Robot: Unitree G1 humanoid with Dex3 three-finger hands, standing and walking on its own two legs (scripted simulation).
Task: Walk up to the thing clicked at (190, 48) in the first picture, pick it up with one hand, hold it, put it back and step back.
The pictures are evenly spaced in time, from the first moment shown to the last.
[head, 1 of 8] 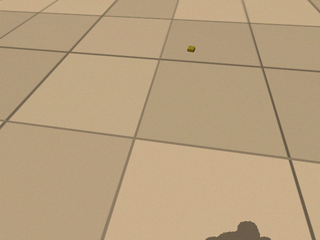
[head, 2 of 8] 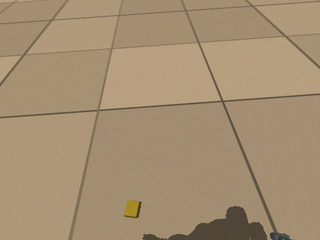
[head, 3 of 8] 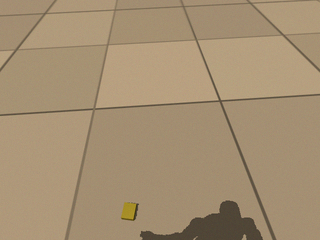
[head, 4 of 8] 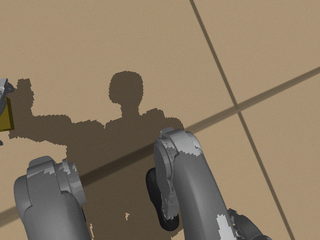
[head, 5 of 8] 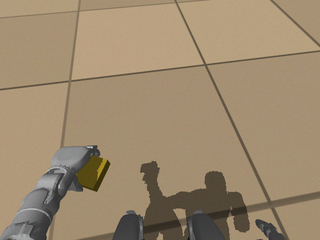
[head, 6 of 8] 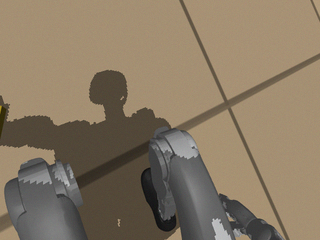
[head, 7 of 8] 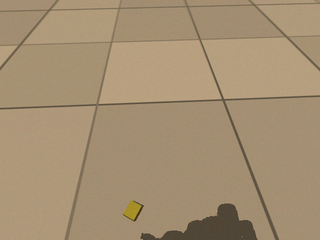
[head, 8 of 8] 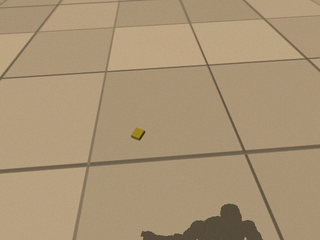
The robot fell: no
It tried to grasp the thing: yes
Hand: left
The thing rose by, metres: 0.70
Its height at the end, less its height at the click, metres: +0.00
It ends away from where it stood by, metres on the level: 0.03
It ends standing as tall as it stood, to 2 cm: yes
